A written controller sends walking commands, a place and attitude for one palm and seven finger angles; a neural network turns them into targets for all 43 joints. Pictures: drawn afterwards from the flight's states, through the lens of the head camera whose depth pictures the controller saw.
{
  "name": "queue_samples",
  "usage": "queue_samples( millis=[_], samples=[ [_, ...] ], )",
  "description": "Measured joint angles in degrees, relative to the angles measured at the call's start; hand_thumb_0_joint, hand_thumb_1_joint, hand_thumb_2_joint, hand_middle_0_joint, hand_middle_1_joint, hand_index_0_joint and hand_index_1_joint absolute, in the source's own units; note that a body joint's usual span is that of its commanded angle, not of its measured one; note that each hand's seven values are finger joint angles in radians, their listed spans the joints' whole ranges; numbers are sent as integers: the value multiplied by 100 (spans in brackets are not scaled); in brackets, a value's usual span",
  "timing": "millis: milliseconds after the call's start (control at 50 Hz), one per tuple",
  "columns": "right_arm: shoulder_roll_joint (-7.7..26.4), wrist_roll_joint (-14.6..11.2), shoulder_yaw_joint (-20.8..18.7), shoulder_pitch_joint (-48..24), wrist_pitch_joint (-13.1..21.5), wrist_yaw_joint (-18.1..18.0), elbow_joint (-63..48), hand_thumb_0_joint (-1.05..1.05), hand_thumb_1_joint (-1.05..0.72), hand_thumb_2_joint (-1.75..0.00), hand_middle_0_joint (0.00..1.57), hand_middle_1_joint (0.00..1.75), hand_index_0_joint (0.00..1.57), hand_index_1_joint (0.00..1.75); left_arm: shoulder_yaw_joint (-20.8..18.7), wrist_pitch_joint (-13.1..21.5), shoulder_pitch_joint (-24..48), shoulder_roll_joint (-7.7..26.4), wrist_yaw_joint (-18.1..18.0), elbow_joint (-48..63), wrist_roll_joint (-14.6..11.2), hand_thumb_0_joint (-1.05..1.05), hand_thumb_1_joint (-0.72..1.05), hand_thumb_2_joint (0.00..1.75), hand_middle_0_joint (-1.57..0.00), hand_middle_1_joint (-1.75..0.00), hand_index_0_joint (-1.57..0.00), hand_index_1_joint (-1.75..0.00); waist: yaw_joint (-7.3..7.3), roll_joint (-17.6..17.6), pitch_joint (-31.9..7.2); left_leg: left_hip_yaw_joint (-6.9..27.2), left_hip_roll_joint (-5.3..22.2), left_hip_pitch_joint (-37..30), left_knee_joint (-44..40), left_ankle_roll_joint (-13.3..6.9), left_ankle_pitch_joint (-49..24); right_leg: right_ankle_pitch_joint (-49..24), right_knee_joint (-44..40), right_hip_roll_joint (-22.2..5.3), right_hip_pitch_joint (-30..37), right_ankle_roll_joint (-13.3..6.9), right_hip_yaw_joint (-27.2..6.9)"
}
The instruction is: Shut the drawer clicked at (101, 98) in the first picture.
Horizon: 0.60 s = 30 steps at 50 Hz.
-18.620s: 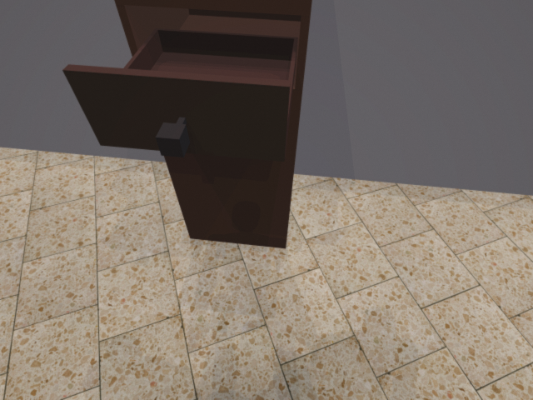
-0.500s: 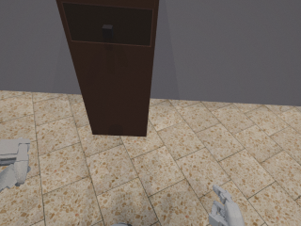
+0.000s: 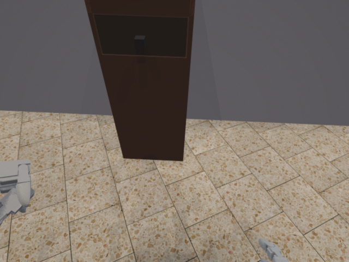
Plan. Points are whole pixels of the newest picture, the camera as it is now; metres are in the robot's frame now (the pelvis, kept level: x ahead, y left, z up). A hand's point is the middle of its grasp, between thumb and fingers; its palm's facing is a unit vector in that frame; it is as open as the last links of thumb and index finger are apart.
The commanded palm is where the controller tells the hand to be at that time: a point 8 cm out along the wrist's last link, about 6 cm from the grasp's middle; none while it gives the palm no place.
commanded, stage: let the arm hang, fingers relaxed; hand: left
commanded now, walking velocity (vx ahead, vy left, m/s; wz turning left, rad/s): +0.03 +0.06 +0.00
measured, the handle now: (141, 40) +0.93 +0.20 +0.12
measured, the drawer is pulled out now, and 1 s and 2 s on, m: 0.00 0.00 0.00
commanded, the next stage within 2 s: look to check the result in 1.20 s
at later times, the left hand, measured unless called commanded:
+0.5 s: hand out of the picture +0.03 +0.21 -0.16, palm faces +0.13 -0.96 -0.26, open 3.6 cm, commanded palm none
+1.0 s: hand out of the picture -0.01 +0.20 -0.16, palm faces +0.11 -0.97 -0.20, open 7.3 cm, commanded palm none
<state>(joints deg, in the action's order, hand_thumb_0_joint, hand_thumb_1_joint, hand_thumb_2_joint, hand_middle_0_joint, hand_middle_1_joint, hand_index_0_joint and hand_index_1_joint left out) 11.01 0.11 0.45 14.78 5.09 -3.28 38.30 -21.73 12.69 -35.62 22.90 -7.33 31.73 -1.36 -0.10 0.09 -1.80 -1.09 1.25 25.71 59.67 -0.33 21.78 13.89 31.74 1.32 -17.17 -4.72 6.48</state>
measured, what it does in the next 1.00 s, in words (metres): steps on the spot: left foot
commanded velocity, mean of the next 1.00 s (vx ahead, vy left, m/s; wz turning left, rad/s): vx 0.00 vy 0.00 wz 0.00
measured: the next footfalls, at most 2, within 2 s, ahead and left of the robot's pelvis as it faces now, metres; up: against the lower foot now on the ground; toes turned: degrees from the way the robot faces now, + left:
left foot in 0.14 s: +0.03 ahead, +0.13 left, +0.00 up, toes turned +5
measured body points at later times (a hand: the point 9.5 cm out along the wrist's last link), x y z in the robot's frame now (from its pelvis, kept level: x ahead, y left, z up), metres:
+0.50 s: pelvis +0.00 +0.00 +0.00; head +0.02 +0.01 +0.45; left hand +0.02 +0.26 -0.14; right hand +0.06 -0.22 -0.15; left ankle -0.01 +0.12 -0.73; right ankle +0.04 -0.07 -0.73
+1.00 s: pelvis -0.01 +0.02 +0.01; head +0.00 +0.01 +0.46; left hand -0.01 +0.25 -0.14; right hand +0.00 -0.19 -0.15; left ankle -0.01 +0.12 -0.73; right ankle +0.04 -0.07 -0.73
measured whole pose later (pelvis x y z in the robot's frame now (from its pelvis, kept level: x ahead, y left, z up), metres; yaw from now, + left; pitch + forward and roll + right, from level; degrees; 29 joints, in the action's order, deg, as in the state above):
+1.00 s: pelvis -0.01 +0.02 +0.01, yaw +5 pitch -2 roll +0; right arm 7.7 1.0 0.0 17.9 -0.7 -1.8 63.4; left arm -0.6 -0.2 -14.1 8.4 -1.4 -65.3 0.8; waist -0.4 -1.2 2.2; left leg -0.9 -1.4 9.3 23.2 -1.5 12.0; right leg 8.8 22.7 1.4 -12.0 -2.0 1.2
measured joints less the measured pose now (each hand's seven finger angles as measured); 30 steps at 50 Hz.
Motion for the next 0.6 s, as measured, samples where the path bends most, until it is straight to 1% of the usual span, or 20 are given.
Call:
queue_samples(
  millis=[20,40,100,120,140,160,180,200,220,260,280,300,340,360,380,400,420,460,500,600],
  samples=[
    [11,0,2,6,-27,-12,25,1,-91,-90,20,30,20,30,-12,-4,-8,-79,4,-115,-9,1,89,90,-141,-160,-141,-160,9,16,-38,-84,5,39,-44,0,-133,-80,-140,-21,28,17,-15],
    [19,3,9,23,-29,-32,30,1,-91,-90,20,30,20,30,-11,-15,-17,-142,-2,-221,-10,1,89,90,-141,-160,-141,-160,7,41,-68,-171,19,7,-263,-11,-222,-151,-270,-46,60,33,-19],
    [62,31,25,101,68,-109,-21,1,-91,-90,20,30,20,30,98,-111,-30,-268,-66,-329,25,1,89,90,-141,-160,-141,-160,23,137,-81,-357,39,-450,-1576,-108,-252,-251,-499,-116,148,80,2],
    [131,47,-40,116,170,11,14,1,-91,-90,20,30,20,30,227,-98,110,-290,13,-569,130,1,89,90,-141,-160,-141,-160,19,105,-98,-330,27,-569,-1961,-124,-516,-202,-398,-155,71,108,60],
    [264,54,-110,123,155,154,19,1,-91,-90,20,30,20,30,439,-210,368,-327,153,-1028,201,1,89,90,-140,-160,-141,-160,23,-35,-126,-206,49,-650,-2265,-161,-839,-82,-142,-169,-89,155,148],
    [424,68,-157,88,67,252,41,1,-91,-90,20,30,20,30,670,-426,639,-416,284,-1619,241,1,89,90,-140,-160,-140,-159,10,-249,-170,-60,75,-708,-2446,-75,-519,184,244,-152,-323,257,218],
    [476,103,-196,-32,-58,301,171,1,-91,-90,20,30,20,30,865,-697,943,-497,384,-2356,273,0,90,90,-139,-159,-139,-159,-51,-297,-176,-21,-21,-585,-2335,-47,-175,609,690,-211,-574,357,117],
    [474,149,-205,-145,-197,322,290,1,-91,-90,20,30,20,30,1044,-981,1246,-580,461,-3147,299,0,90,90,-138,-158,-138,-157,-103,-275,-135,-22,-146,-482,-2199,-62,-118,948,1074,-245,-760,417,-113],
    [448,208,-181,-213,-293,324,366,1,-91,-90,20,30,20,30,1207,-1222,1508,-672,522,-3898,317,0,90,90,-136,-156,-136,-156,-141,-232,-60,-32,-245,-448,-2132,-97,-207,1122,1284,-252,-843,454,-308],
    [333,272,-76,-236,-365,320,462,1,-91,-90,20,30,20,30,1499,-1522,1842,-857,600,-5142,344,1,91,90,-132,-152,-132,-152,-199,-78,106,-56,-384,-493,-2101,-93,-365,947,1259,-246,-773,503,-539],
    [267,262,-23,-225,-391,319,515,1,-91,-90,20,30,20,30,1640,-1592,1927,-959,624,-5646,345,1,91,90,-129,-150,-129,-149,-199,-7,196,-60,-411,-560,-2110,-69,-348,515,1126,-222,-684,447,-600],
    [218,234,14,-217,-427,320,593,1,-91,-90,20,30,20,30,1787,-1628,1978,-1088,645,-6106,346,1,91,90,-126,-147,-126,-146,-187,-6,289,-31,-378,-637,-2122,-35,-322,347,1067,-178,-594,355,-584],
    [117,159,29,-177,-521,321,766,1,-91,-90,20,30,20,30,2088,-1615,1926,-1325,700,-6829,340,1,91,90,-120,-140,-120,-140,-169,-29,392,47,-295,-756,-2208,16,-305,369,865,-86,-404,192,-509],
    [56,134,13,-146,-570,312,850,1,-91,-90,20,30,20,30,2095,-1520,1893,-1398,591,-7068,352,2,91,90,-117,-139,-116,-137,-158,-30,425,111,-268,-769,-2217,15,-194,364,737,-49,-332,143,-457],
    [-8,121,-6,-111,-616,303,940,1,-91,-90,20,30,20,30,2015,-1429,1910,-1370,500,-7226,357,2,91,90,-113,-138,-113,-133,-119,-23,471,178,-239,-765,-2196,6,-59,317,594,-10,-260,109,-399],
    [-58,111,-12,-87,-659,303,1041,1,-91,-90,20,30,20,30,1998,-1383,1942,-1284,512,-7385,341,2,90,90,-110,-136,-110,-129,-71,-14,521,212,-207,-776,-2173,-5,14,238,439,29,-187,90,-355],
    [-98,109,-19,-65,-691,303,1142,1,-91,-90,20,30,20,30,1993,-1356,1963,-1200,544,-7550,328,2,90,90,-106,-134,-106,-125,-38,-10,560,231,-177,-813,-2206,-16,-15,146,287,68,-121,82,-320],
    [-111,102,-85,1,-712,262,1310,1,-92,-90,20,30,20,30,1993,-1348,1963,-1090,577,-7883,296,2,90,90,-99,-126,-99,-117,-28,-52,585,260,-117,-976,-2518,-23,-434,4,51,143,-25,76,-258],
    [-115,108,-107,49,-717,235,1510,0,-92,-90,20,30,20,30,1995,-1389,1981,-1022,583,-8236,265,2,90,90,-91,-116,-91,-109,-10,-27,616,247,-121,-1093,-2716,35,-616,-95,-133,139,87,99,-276],
    [-79,125,-95,211,-714,210,1890,0,-92,-90,20,30,20,30,2043,-1448,1977,-1051,608,-8873,235,1,91,90,-72,-92,-72,-88,39,-69,560,177,-144,-1309,-3184,-4,-775,-388,-660,124,311,161,-359]
  ],
)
